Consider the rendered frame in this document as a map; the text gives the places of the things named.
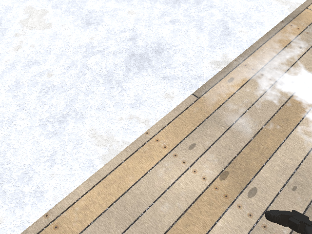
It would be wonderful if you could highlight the robot right hand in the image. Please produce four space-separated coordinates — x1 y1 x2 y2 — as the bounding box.
265 210 312 234

